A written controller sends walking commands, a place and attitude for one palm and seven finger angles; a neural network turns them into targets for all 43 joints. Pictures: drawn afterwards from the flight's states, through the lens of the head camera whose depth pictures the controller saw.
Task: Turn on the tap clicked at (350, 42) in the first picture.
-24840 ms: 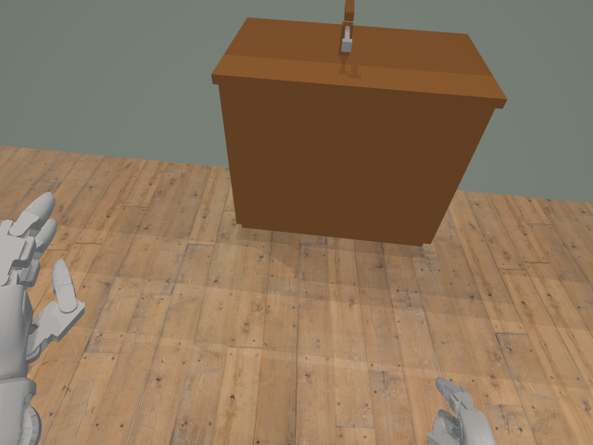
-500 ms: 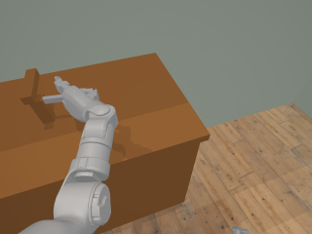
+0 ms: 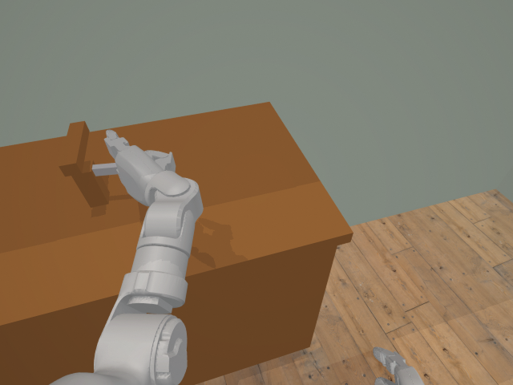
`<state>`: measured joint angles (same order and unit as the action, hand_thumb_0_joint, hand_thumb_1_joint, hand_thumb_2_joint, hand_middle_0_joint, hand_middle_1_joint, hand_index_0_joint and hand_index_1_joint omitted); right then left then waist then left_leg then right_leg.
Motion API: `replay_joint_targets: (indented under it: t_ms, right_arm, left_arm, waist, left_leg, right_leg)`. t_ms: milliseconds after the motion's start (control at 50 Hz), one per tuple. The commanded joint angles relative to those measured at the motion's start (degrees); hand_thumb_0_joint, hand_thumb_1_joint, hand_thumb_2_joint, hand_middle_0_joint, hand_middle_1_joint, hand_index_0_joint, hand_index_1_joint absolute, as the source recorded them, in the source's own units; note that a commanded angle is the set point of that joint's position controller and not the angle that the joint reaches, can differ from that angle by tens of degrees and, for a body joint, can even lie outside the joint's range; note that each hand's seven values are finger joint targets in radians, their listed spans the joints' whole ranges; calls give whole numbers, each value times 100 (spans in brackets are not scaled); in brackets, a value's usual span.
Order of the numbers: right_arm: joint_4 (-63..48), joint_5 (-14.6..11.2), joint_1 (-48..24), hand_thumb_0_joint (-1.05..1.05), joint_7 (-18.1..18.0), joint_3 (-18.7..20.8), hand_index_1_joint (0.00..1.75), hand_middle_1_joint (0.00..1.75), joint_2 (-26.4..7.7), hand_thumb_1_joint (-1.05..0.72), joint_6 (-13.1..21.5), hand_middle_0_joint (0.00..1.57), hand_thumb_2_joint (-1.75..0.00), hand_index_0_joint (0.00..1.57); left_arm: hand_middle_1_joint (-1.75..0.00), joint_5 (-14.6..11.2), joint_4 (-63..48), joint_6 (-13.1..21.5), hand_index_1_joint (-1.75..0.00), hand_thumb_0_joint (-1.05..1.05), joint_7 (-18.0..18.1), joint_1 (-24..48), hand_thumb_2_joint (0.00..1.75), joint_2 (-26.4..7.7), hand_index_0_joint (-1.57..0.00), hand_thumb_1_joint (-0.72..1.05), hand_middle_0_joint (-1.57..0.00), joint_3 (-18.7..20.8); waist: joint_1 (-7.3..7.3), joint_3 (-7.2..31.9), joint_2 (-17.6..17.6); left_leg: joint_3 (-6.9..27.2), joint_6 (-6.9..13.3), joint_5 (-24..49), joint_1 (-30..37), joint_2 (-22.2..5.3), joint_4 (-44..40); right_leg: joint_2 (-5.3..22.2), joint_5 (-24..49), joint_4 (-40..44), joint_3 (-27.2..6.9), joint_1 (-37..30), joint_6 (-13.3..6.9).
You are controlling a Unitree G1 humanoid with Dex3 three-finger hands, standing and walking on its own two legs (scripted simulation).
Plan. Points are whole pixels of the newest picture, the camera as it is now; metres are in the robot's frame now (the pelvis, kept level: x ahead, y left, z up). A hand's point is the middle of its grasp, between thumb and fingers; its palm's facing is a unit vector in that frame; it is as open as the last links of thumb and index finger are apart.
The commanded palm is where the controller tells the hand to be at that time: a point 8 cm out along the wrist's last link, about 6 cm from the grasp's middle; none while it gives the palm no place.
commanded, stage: lift the hand up off the lever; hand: left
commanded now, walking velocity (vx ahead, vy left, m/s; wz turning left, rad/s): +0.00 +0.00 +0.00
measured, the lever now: (163, 164) +0.49 +0.22 +0.09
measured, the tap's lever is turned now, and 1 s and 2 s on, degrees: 80 80 80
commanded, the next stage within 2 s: draw the hand back beside the body in 0.18 s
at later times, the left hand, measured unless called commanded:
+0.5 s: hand (184, 168) +0.39 +0.14 +0.17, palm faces +0.41 -0.91 -0.04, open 7.8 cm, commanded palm +0.33 +0.20 +0.17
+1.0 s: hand (119, 226) +0.28 +0.20 +0.16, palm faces +0.17 -0.96 -0.23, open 7.6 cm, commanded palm +0.24 +0.26 +0.18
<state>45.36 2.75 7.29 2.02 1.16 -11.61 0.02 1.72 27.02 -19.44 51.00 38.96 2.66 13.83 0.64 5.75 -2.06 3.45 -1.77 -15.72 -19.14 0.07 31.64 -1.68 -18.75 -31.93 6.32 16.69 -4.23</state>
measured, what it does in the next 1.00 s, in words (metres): stands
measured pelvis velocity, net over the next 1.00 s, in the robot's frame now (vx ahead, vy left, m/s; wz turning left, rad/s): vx -0.01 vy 0.03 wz -0.07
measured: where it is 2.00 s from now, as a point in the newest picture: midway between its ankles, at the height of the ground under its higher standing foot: outside the picture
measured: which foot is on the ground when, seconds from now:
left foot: down 0.00-1.00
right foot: down 0.00-1.00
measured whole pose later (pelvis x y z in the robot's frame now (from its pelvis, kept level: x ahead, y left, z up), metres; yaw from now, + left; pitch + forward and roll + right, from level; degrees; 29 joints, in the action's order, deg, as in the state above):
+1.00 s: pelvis -0.01 +0.03 +0.01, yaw -4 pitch -6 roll +0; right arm 35.4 -0.4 7.6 -1.7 -1.7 -11.3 1.2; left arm -4.7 -6.6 5.1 5.5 -5.2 -16.4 6.1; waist 1.6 -2.4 -2.7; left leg -0.8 0.4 -11.5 -4.2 0.0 21.2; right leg -1.8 -12.3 -20.3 1.9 2.6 -2.3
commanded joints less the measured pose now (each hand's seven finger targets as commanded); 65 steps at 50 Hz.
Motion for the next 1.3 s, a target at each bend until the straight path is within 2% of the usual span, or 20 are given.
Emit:
replay_joint_targets:
  t_ms: [0,260,280,340,360,420,440,460,480,500,560,640,700,740,800,840,940,960,1120,1280]
  right_arm:
    - [-729,-44,-656,0,-65,157,30,30,-590,-90,244,20,-90,20]
    - [-697,-21,-524,0,-106,177,30,30,-623,-90,275,20,-90,20]
    - [-840,-42,-276,0,-217,206,30,30,-768,-90,70,20,-90,20]
    - [-1215,-191,-119,0,-481,211,30,30,-749,-90,-135,20,-90,20]
    - [-1344,-268,-143,0,-517,142,30,30,-700,-90,-209,20,-90,20]
    - [-1626,-455,-546,0,-646,-2,30,30,-656,-90,-294,20,-90,20]
    - [-1627,-489,-701,0,-669,-19,30,30,-661,-90,-312,20,-90,20]
    - [-1678,-496,-815,0,-660,-64,30,30,-624,-90,-284,20,-90,20]
    - [-1450,-358,-285,0,-523,56,30,30,-759,-90,-266,20,-90,20]
    - [-1649,-398,-369,0,-474,57,30,30,-747,-90,-207,20,-90,20]
    - [-1792,-422,-571,0,-430,44,30,30,-671,-90,117,20,-90,20]
    - [-1734,-400,-528,0,-420,71,30,30,-727,-90,437,20,-90,20]
    - [-1689,-407,-500,0,-432,73,30,30,-766,-90,511,20,-90,20]
    - [-1655,-419,-521,0,-433,73,30,30,-781,-90,503,20,-90,20]
    - [-1689,-389,-566,0,-443,47,30,30,-787,-90,441,20,-90,20]
    - [-1691,-377,-591,0,-440,36,30,30,-784,-90,405,20,-90,20]
    - [-1814,-321,-587,0,-425,4,30,30,-703,-90,370,20,-90,20]
    - [-1855,-315,-575,0,-412,-21,30,30,-646,-90,367,20,-90,20]
    - [-1877,-312,-561,0,-381,19,30,30,-705,-90,422,20,-90,20]
    - [-1830,-292,-510,0,-409,40,30,30,-733,-90,558,20,-90,20]
  left_arm:
    - [-15,225,-1166,280,-15,0,29,2847,90,-717,-15,90,-15,-244]
    - [-15,280,-814,400,-15,0,89,3218,90,-940,-15,90,-15,-35]
    - [-15,489,-1504,491,-15,0,-898,2715,90,-805,-15,90,-15,-1067]
    - [-16,195,-2190,743,-16,0,-2015,1453,90,-1710,-15,90,-15,-380]
    - [-16,52,-2335,807,-16,0,-2411,927,90,-1626,-16,90,-16,-552]
    - [-17,-522,-2731,544,-17,0,-2658,-129,90,-1764,-16,90,-16,-54]
    - [-18,-599,-2929,428,-18,0,-2576,-353,90,-1984,-16,90,-16,231]
    - [-18,-613,-3352,365,-18,0,-2480,-306,90,-1836,-16,90,-16,55]
    - [-18,-548,-2893,827,-18,0,-3241,-1207,90,-2848,-16,90,-16,-5]
    - [-19,-646,-3216,1176,-19,0,-3556,-1282,90,-3058,-16,90,-16,215]
    - [-19,-640,-4429,2042,-19,0,-4014,-862,90,-3191,-16,90,-16,-83]
    - [-21,-622,-4463,2514,-21,0,-4202,-1232,90,-2896,-17,90,-17,-468]
    - [-22,-626,-4110,2673,-22,0,-4300,-1738,90,-2553,-17,90,-17,-766]
    - [-22,-608,-3983,2739,-22,0,-4355,-2077,90,-2509,-17,90,-17,-767]
    - [-23,-633,-4051,2814,-23,0,-4382,-2392,90,-2721,-18,90,-18,-493]
    - [-24,-620,-4330,2869,-24,0,-4395,-2545,90,-3010,-18,90,-18,-165]
    - [-25,-632,-4896,2890,-25,0,-4412,-3158,90,-3188,-18,90,-18,195]
    - [-26,-648,-4976,2881,-26,0,-4436,-3341,90,-2975,-19,90,-19,50]
    - [-28,-667,-5350,2795,-28,0,-4462,-4188,90,-2867,-19,90,-19,39]
    - [-30,-625,-5841,2899,-30,0,-4373,-4859,90,-3091,-20,90,-20,392]
  waist:
    - [-65,1527,511]
    - [-94,1621,487]
    - [-375,1672,686]
    - [-18,2096,556]
    - [-4,1892,629]
    - [264,1388,878]
    - [372,1219,681]
    - [334,1001,638]
    - [-62,399,951]
    - [126,547,669]
    - [26,448,-415]
    - [-57,257,-210]
    - [-74,17,266]
    - [-38,-116,148]
    - [28,-118,498]
    - [92,29,93]
    - [185,168,-184]
    - [177,75,-301]
    - [145,-198,88]
    - [213,-183,-264]
  left_leg:
    - [-332,192,1554,540,130,-162]
    - [-323,235,1367,441,138,-146]
    - [-409,320,1630,691,155,-120]
    - [-398,393,2036,936,173,-220]
    - [-413,392,2079,948,140,-292]
    - [-436,373,1695,881,120,-564]
    - [-433,358,1622,904,113,-635]
    - [-451,367,1609,936,95,-680]
    - [-406,350,1293,933,-79,-824]
    - [-470,401,1208,927,-8,-883]
    - [-477,406,1117,1444,53,-935]
    - [-446,426,1051,1866,46,-1002]
    - [-404,444,800,1874,26,-1120]
    - [-383,436,741,1892,38,-1204]
    - [-357,442,737,1781,28,-1278]
    - [-328,405,896,1838,17,-1306]
    - [-261,338,1328,1853,-34,-1304]
    - [-236,315,1365,1827,-53,-1324]
    - [-198,317,1428,1764,-126,-1251]
    - [-77,270,1304,1682,-109,-1253]
  right_leg:
    - [292,2090,542,-281,-664,375]
    - [270,1776,538,-310,-525,369]
    - [238,2498,325,-482,-727,327]
    - [240,3588,311,-599,-1443,388]
    - [255,3771,326,-604,-1544,395]
    - [272,3487,699,-634,-1829,500]
    - [250,3150,802,-631,-1815,462]
    - [259,2992,876,-634,-1705,465]
    - [304,2952,955,-678,-1462,527]
    - [314,2855,1008,-769,-1588,516]
    - [252,2032,1237,-791,-1276,372]
    - [154,1730,1455,-753,-1002,350]
    - [117,1294,1551,-705,-886,339]
    - [104,1156,1612,-679,-836,317]
    - [121,1140,1608,-652,-1003,319]
    - [130,1281,1595,-648,-1147,279]
    - [111,1666,1500,-582,-1405,223]
    - [111,1664,1464,-567,-1400,207]
    - [96,1626,1479,-522,-1218,227]
    - [105,1429,1443,-496,-1259,196]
